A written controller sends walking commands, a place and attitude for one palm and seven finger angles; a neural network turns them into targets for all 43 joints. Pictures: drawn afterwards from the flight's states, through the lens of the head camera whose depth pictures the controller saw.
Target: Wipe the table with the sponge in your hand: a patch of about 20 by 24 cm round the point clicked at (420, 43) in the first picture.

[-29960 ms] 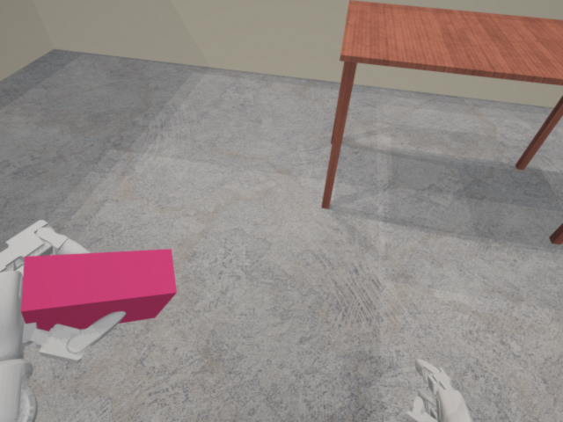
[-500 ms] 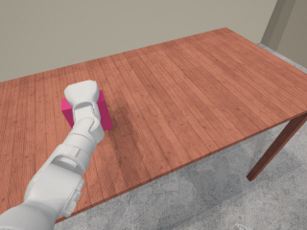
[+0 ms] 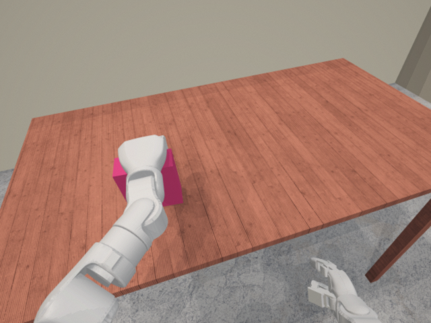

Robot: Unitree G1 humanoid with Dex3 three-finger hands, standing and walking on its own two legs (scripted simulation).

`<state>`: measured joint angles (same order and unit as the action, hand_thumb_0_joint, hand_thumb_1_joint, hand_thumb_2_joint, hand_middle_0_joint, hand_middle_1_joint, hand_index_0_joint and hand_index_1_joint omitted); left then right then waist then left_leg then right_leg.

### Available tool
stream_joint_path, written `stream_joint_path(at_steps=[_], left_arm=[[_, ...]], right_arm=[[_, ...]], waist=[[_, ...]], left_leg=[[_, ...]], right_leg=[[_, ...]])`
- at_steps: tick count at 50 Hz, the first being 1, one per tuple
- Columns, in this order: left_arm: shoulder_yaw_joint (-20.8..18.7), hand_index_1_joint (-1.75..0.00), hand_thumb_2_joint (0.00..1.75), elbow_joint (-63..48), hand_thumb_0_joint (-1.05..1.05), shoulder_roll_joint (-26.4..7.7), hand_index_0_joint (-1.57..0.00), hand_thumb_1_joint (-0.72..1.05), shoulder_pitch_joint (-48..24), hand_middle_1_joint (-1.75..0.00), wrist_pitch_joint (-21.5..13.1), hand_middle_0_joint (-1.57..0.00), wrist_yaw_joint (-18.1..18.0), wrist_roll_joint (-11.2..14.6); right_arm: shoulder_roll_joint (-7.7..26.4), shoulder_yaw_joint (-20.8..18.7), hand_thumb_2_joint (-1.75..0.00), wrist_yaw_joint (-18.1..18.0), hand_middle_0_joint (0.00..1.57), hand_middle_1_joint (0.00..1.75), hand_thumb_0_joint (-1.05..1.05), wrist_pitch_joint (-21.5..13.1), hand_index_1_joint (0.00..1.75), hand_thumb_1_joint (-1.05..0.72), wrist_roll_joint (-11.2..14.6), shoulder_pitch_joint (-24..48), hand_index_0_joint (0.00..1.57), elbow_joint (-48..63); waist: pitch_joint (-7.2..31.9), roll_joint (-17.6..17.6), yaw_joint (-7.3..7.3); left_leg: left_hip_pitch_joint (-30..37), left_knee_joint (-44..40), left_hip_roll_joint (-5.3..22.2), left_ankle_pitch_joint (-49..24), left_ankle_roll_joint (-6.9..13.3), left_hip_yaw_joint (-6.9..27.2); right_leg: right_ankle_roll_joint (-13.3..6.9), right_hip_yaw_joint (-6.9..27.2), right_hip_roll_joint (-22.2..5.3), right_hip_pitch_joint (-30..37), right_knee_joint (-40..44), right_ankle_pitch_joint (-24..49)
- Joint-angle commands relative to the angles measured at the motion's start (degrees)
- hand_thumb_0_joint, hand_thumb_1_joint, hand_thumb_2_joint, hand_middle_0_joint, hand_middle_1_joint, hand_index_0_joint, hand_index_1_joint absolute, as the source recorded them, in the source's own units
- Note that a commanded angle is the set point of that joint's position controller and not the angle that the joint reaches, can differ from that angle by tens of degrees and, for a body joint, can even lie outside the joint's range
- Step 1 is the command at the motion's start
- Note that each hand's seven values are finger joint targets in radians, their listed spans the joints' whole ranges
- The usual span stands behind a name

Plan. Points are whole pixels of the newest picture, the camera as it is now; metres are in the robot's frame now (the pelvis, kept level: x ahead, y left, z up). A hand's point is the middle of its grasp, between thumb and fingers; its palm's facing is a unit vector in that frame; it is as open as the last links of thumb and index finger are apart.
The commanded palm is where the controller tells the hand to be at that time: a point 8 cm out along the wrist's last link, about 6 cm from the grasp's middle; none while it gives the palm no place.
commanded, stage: wipe back along the third lane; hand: left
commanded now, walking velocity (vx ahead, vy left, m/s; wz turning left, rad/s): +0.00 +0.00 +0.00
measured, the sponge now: (153, 188) +0.37 +0.18 +0.05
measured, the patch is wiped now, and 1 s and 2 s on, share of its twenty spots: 1.00 1.00 1.00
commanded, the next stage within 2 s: slide back across to the middle lane in 0.72 s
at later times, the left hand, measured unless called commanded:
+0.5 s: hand (155, 187) +0.33 +0.16 +0.10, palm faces +0.08 -0.07 -0.99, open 9.1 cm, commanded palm +0.28 +0.14 +0.13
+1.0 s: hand (155, 201) +0.30 +0.15 +0.11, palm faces +0.13 -0.17 -0.98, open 9.1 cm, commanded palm +0.25 +0.15 +0.15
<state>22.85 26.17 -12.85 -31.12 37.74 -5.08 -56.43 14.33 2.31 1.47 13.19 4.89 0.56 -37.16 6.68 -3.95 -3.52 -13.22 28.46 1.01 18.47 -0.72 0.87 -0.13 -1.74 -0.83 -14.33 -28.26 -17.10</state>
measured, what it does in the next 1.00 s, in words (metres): stands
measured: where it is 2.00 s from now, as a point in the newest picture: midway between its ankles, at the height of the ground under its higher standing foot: outside the picture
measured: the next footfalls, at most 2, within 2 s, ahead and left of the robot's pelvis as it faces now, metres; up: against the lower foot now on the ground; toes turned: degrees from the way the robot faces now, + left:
none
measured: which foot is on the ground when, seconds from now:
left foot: down 0.00-1.00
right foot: down 0.00-1.00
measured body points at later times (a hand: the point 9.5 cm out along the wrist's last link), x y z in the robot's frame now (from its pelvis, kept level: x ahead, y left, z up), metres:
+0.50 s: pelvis -0.02 -0.01 +0.00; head -0.04 -0.05 +0.45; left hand +0.32 +0.16 +0.15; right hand +0.19 -0.23 -0.09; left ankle -0.04 +0.13 -0.74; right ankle -0.03 -0.12 -0.74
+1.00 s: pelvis -0.02 -0.02 +0.00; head -0.06 -0.06 +0.45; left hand +0.29 +0.15 +0.16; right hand +0.23 -0.21 -0.07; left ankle -0.04 +0.13 -0.74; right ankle -0.03 -0.12 -0.74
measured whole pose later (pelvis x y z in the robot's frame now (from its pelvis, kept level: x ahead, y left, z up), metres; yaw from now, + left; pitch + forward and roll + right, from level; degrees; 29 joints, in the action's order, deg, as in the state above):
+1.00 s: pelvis -0.02 -0.02 +0.00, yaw -1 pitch -1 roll +1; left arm 22.7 2.1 -14.6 -13.1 39.0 -4.5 -54.9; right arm 14.3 2.9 3.1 12.9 5.2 1.4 -35.9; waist 4.8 -5.2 -4.6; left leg -9.2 28.3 2.1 17.8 -1.9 -0.2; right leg -1.4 -0.7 0.3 -12.1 -30.7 -17.4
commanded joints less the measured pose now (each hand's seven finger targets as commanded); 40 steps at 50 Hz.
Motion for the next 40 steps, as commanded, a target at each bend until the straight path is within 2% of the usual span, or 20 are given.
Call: stream_joint_path(at_steps=[1, 2, 5, 7, 8, 10, 12, 13, 16, 17, 20, 22, 25, 27, 29, 32, 34, 37, 38, 40], left_arm=[[-0.31, -1.6, 1.3, -9.41, 0.0, 0.8, -1.2, 0.1, -8.58, -1.6, 0.0, -1.2, 1.49, 2.08], [-1.83, -1.6, 1.3, -10.49, 0.0, -0.24, -1.2, 0.1, -8.14, -1.6, 0.25, -1.2, 1.54, 2.58], [-0.98, -1.6, 1.3, -10.4, 0.0, -0.13, -1.2, 0.1, -9.44, -1.6, 1.42, -1.2, 1.1, 2.11], [-4.18, -1.6, 1.3, -11.28, 0.0, -3.45, -1.2, 0.1, -8.94, -1.6, 2.01, -1.2, 0.96, 2.39], [-1.44, -1.6, 1.3, -10.64, 0.0, -1.14, -1.2, 0.1, -10.01, -1.6, 2.32, -1.2, 1.08, 2.0], [-0.73, -1.6, 1.3, -9.6, 0.0, -0.34, -1.2, 0.1, -10.33, -1.6, 2.69, -1.2, 1.31, 1.98], [-4.5, -1.6, 1.3, -10.9, 0.0, -3.84, -1.2, 0.1, -8.23, -1.6, 2.49, -1.2, 1.2, 2.54], [-1.37, -1.6, 1.3, -11.21, 0.0, -0.83, -1.2, 0.1, -8.36, -1.6, 2.4, -1.2, 1.42, 2.58], [-2.56, -1.6, 1.3, -12.06, 0.0, -1.89, -1.2, 0.1, -4.75, -1.6, 1.84, -1.2, 1.55, 2.91], [-4.59, -1.6, 1.3, -12.97, 0.0, -3.45, -1.2, 0.1, -2.65, -1.6, 1.54, -1.2, 1.6, 3.21], [-0.62, -1.6, 1.3, -15.73, 0.0, -0.06, -1.2, 0.1, -1.7, -1.6, 1.51, -1.2, 1.72, 3.3], [-3.56, -1.6, 1.3, -16.6, 0.0, -2.51, -1.2, 0.1, 0.8, -1.6, 1.78, -1.2, 1.49, 3.54], [1.03, -1.6, 1.3, -18.12, 0.0, 1.33, -1.2, 0.1, 1.44, -1.6, 2.42, -1.2, 1.39, 3.26], [-1.86, -1.6, 1.3, -19.89, 0.0, -1.28, -1.2, 0.1, 3.63, -1.6, 2.75, -1.2, 1.32, 3.54], [0.57, -1.6, 1.3, -20.1, 0.0, 0.61, -1.2, 0.1, 3.47, -1.6, 3.01, -1.2, 1.45, 3.51], [-1.22, -1.6, 1.3, -23.17, 0.0, -1.06, -1.2, 0.1, 6.2, -1.6, 2.89, -1.2, 1.65, 3.47], [1.48, -1.6, 1.3, -23.98, 0.0, 1.31, -1.2, 0.1, 7.44, -1.6, 2.81, -1.2, 1.84, 3.42], [0.01, -1.6, 1.3, -26.76, 0.0, -0.56, -1.2, 0.1, 7.62, -1.6, 2.43, -1.2, 2.14, 3.12], [2.04, -1.6, 1.3, -26.83, 0.0, 0.88, -1.2, 0.1, 6.36, -1.6, 2.41, -1.2, 2.09, 2.64], [0.68, -1.6, 1.3, -26.04, 0.0, -0.27, -1.2, 0.1, 7.67, -1.6, 2.14, -1.2, 1.86, 2.56]], right_arm=[[6.2, -2.34, -0.9, 0.77, 0.2, 0.3, 0.0, -1.96, 0.3, -0.9, 0.14, 9.51, 0.2, 9.14], [6.12, -2.3, -0.9, 0.8, 0.2, 0.3, 0.0, -1.85, 0.3, -0.9, 0.14, 10.18, 0.2, 9.53], [6.23, -2.25, -0.9, 0.7, 0.2, 0.3, 0.0, -2.08, 0.3, -0.9, 0.35, 10.31, 0.2, 8.75], [6.43, -2.12, -0.9, 0.42, 0.2, 0.3, 0.0, -2.25, 0.3, -0.9, 0.3, 10.96, 0.2, 8.89], [6.27, -1.94, -0.9, 0.38, 0.2, 0.3, 0.0, -2.35, 0.3, -0.9, 0.47, 11.11, 0.2, 8.75], [6.32, -2.08, -0.9, 0.4, 0.2, 0.3, 0.0, -2.55, 0.3, -0.9, 0.6, 10.76, 0.2, 8.38], [6.48, -2.11, -0.9, 0.37, 0.2, 0.3, 0.0, -2.8, 0.3, -0.9, 0.34, 10.96, 0.2, 8.92], [6.22, -2.04, -0.9, 0.36, 0.2, 0.3, 0.0, -2.98, 0.3, -0.9, 0.52, 11.32, 0.2, 9.19], [6.44, -2.27, -0.9, 0.62, 0.2, 0.3, 0.0, -3.28, 0.3, -0.9, 0.56, 10.8, 0.2, 9.31], [6.45, -2.27, -0.9, 0.71, 0.2, 0.3, 0.0, -3.29, 0.3, -0.9, 0.44, 11.14, 0.2, 9.73], [6.18, -2.3, -0.9, 1.1, 0.2, 0.3, 0.0, -3.37, 0.3, -0.9, 0.79, 11.63, 0.2, 10.22], [6.28, -2.44, -0.9, 1.23, 0.2, 0.3, 0.0, -3.49, 0.3, -0.9, 0.74, 12.0, 0.2, 10.39], [6.01, -2.43, -0.9, 1.85, 0.2, 0.3, 0.0, -3.56, 0.3, -0.9, 1.03, 12.62, 0.2, 10.25], [6.13, -2.53, -0.9, 2.15, 0.2, 0.3, 0.0, -3.6, 0.3, -0.9, 0.89, 13.17, 0.2, 10.57], [5.95, -2.41, -0.9, 2.19, 0.2, 0.3, 0.0, -3.67, 0.3, -0.9, 1.0, 13.36, 0.2, 10.35], [5.93, -2.36, -0.9, 2.44, 0.2, 0.3, 0.0, -3.63, 0.3, -0.9, 0.84, 14.1, 0.2, 11.0], [5.61, -2.34, -0.9, 2.68, 0.2, 0.3, 0.0, -3.53, 0.3, -0.9, 0.92, 13.92, 0.2, 11.06], [5.63, -2.22, -0.9, 2.69, 0.2, 0.3, 0.0, -3.16, 0.3, -0.9, 0.84, 14.45, 0.2, 11.43], [5.49, -2.12, -0.9, 2.64, 0.2, 0.3, 0.0, -3.13, 0.3, -0.9, 0.79, 14.34, 0.2, 11.29], [5.56, -2.12, -0.9, 2.64, 0.2, 0.3, 0.0, -3.12, 0.3, -0.9, 0.76, 13.83, 0.2, 11.0]], waist=[[12.69, 7.73, 0.69], [12.05, 8.75, 0.36], [10.15, 8.44, 0.72], [10.43, 9.04, -0.02], [9.65, 8.71, 0.69], [8.47, 8.41, 0.75], [10.56, 8.7, -0.44], [10.24, 8.51, 0.25], [9.55, 8.89, -0.16], [9.78, 10.29, -0.76], [7.59, 8.49, -0.17], [7.89, 9.92, -1.0], [6.45, 8.11, -0.34], [7.57, 9.26, -1.24], [5.68, 10.22, -0.44], [6.55, 9.63, -1.38], [6.01, 9.8, -0.79], [5.37, 10.15, -0.93], [5.33, 8.94, -0.42], [4.94, 8.74, -0.82]], left_leg=[[3.58, -0.51, -1.93, -27.46, 2.26, -2.48], [2.73, -1.03, -1.78, -26.02, 2.34, -2.27], [2.73, -1.61, -1.97, -22.95, 2.35, -2.57], [2.04, -2.31, -1.96, -21.05, 2.41, -2.32], [2.21, -2.34, -2.07, -20.27, 2.45, -2.69], [2.11, -2.69, -2.07, -18.93, 2.47, -2.63], [1.7, -2.85, -2.13, -18.65, 2.58, -2.27], [2.12, -2.74, -2.37, -18.2, 2.68, -2.84], [1.76, -2.7, -2.4, -17.98, 2.66, -3.0], [1.05, -2.82, -2.32, -17.78, 2.71, -2.66], [1.79, -3.06, -2.33, -16.85, 2.7, -3.17], [1.27, -3.32, -2.25, -16.55, 2.75, -2.85], [2.26, -3.17, -2.27, -16.74, 2.65, -3.17], [2.04, -3.33, -2.2, -16.94, 2.7, -2.92], [2.03, -3.17, -2.27, -16.04, 2.79, -3.41], [2.12, -3.17, -2.31, -16.55, 2.81, -3.17], [2.53, -2.71, -2.4, -17.12, 2.88, -3.57], [2.48, -2.93, -2.11, -16.63, 2.87, -2.98], [2.99, -2.56, -2.26, -16.62, 2.89, -3.5], [2.71, -2.5, -2.21, -16.82, 2.72, -3.28]], right_leg=[[-3.84, -2.08, 2.19, 8.62, -0.57, 32.08], [-3.9, -1.84, 2.25, 8.85, 0.03, 30.8], [-3.79, -1.92, 2.42, 7.36, 0.4, 27.02], [-3.79, -1.22, 2.5, 7.92, 1.21, 24.54], [-3.63, -1.51, 2.31, 7.19, 0.94, 23.53], [-3.64, -1.72, 2.5, 6.02, 1.33, 21.2], [-3.79, -1.03, 2.63, 7.79, 1.48, 20.82], [-3.5, -1.18, 2.35, 7.58, 1.4, 20.56], [-3.37, -1.04, 2.42, 7.89, 1.57, 21.06], [-3.43, -0.37, 2.57, 8.78, 1.92, 21.06], [-3.23, -1.06, 2.5, 7.24, 2.07, 19.1], [-3.27, -0.41, 2.76, 8.03, 2.57, 18.58], [-3.35, -1.06, 2.74, 6.7, 2.06, 18.26], [-3.41, -0.6, 2.93, 8.08, 2.22, 18.53], [-3.05, -0.8, 2.75, 7.18, 2.3, 17.98], [-3.22, -0.15, 2.96, 8.12, 2.3, 18.73], [-3.0, -0.48, 2.74, 7.92, 1.75, 19.79], [-3.23, 0.29, 3.13, 7.35, 2.13, 18.46], [-3.14, -0.01, 2.83, 6.85, 1.71, 18.38], [-3.33, -0.04, 2.96, 6.77, 1.45, 18.82]])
